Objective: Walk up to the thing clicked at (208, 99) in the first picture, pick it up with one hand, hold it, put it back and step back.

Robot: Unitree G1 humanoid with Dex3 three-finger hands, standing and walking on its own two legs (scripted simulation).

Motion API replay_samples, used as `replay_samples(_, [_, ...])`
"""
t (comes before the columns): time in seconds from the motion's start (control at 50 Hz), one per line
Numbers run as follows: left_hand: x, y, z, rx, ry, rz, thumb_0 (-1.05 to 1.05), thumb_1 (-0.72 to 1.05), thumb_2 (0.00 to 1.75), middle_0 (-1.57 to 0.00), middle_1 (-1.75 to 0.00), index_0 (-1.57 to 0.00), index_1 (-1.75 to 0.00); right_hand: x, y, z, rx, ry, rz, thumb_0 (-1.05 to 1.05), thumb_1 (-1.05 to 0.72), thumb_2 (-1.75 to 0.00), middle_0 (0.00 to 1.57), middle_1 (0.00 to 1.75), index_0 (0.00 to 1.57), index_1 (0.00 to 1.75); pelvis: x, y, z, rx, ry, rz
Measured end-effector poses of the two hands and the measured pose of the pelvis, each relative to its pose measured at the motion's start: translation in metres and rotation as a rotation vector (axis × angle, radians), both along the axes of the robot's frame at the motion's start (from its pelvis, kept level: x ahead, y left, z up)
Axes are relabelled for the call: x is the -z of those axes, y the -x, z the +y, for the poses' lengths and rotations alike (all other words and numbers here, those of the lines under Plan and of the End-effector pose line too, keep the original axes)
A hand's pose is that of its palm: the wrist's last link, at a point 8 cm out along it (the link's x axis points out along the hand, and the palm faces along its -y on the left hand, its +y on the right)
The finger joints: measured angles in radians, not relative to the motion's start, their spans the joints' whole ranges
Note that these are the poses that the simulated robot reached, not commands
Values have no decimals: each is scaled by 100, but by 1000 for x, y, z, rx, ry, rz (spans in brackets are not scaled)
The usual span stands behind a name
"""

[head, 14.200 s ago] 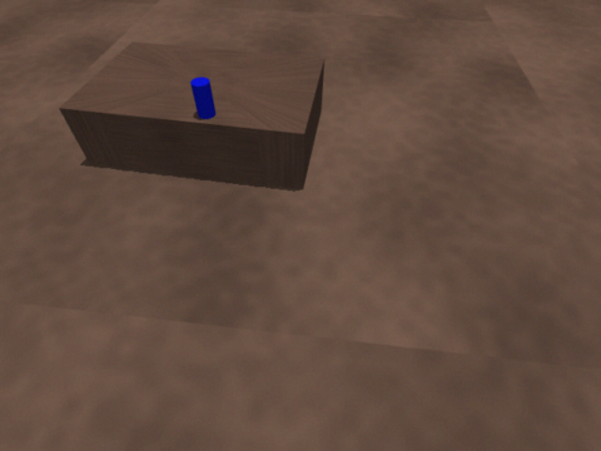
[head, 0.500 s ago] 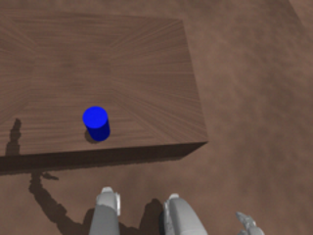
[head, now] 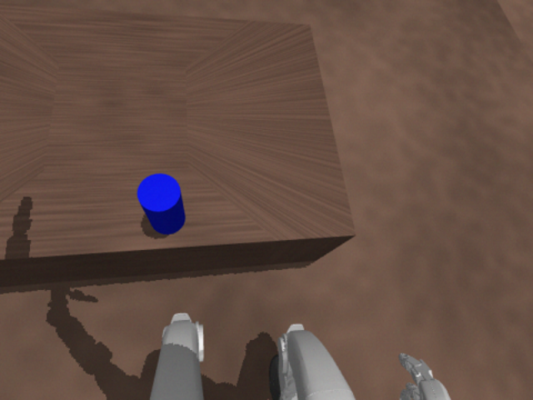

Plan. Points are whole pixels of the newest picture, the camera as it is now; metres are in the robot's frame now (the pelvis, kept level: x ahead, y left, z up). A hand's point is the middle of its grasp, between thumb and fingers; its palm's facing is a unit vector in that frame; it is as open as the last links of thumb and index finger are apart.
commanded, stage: go down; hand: left
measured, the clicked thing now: (164, 206) +0.47 +0.17 -0.25
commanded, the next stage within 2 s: approach in 0.90 s
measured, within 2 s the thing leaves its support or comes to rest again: neither
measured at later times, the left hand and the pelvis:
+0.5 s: hand out of the picture +0.42 +0.37 +0.06, palm faces +0.10 -1.00 +0.00, open 17.0 cm; pelvis +0.00 +0.00 +0.00, yaw +0 degrees
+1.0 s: hand out of the picture +0.42 +0.38 +0.06, palm faces +0.11 -0.99 +0.00, open 17.0 cm; pelvis +0.00 +0.00 -0.01, yaw +0 degrees
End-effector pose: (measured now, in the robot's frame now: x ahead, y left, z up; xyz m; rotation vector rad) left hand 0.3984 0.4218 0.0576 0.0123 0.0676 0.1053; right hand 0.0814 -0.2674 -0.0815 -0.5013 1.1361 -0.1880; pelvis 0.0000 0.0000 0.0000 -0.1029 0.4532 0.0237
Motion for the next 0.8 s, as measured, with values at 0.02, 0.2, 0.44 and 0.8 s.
replay_samples(0.02, [-2, 0, 1, -2, 3, -1, -1, -41, 5, -5, -4, -4, -4, 0, 1, 0, 3, -1, 0, 0, -91, -90, 21, 30, 20, 30, 0, 0, 0, 1, 0, 0])
replay_samples(0.2, [3, 9, 3, -5, 11, 25, -1, -42, 4, -5, -5, -4, -4, 3, 5, 1, 12, -15, 4, 0, -91, -90, 21, 30, 20, 30, 0, -1, 1, 5, -3, 3])
replay_samples(0.44, [1, 3, 1, 11, 13, -54, -1, -41, 5, -5, -5, -4, -4, 4, 0, -1, -5, 8, -5, 0, -91, -90, 21, 30, 20, 30, 5, 2, -2, -3, 2, 6])
replay_samples(0.8, [12, 11, 7, -5, 26, -21, -1, -42, 4, -5, -5, -5, -4, 9, 0, 2, -15, -6, 5, 0, -91, -90, 21, 30, 20, 30, 8, 2, 0, 0, 2, 18])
